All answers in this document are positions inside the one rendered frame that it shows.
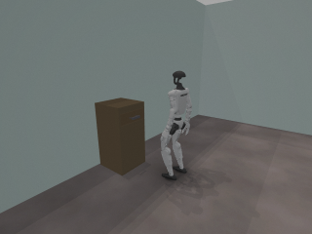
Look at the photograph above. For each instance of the robot left foot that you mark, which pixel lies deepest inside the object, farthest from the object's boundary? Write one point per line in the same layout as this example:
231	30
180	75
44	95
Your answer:
167	175

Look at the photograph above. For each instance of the handle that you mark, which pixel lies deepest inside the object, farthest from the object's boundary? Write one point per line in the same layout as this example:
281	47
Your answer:
136	117

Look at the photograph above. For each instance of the drawer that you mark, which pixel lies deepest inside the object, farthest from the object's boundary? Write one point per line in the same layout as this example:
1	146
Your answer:
125	118

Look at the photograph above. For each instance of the robot right hand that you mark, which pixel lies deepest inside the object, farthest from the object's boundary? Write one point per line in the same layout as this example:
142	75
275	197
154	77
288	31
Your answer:
187	125

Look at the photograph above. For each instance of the right robot upper arm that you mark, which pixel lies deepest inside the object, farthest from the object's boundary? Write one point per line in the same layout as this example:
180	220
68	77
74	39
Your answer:
188	100

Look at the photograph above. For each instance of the robot left forearm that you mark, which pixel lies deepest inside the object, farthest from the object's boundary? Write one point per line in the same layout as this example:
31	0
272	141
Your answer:
171	120

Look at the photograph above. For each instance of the robot right forearm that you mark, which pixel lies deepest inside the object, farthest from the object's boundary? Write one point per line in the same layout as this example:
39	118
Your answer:
188	115

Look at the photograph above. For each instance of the robot left hand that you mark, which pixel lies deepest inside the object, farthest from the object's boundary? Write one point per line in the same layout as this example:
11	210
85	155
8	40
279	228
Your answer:
166	135

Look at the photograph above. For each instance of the humanoid robot torso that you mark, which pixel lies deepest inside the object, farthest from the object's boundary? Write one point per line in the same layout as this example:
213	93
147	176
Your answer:
181	100

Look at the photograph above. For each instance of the left robot upper arm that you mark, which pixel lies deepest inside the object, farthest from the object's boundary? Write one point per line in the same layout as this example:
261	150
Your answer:
172	97

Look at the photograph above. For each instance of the cabinet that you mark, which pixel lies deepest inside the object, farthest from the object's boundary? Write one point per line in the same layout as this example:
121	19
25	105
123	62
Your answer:
121	148

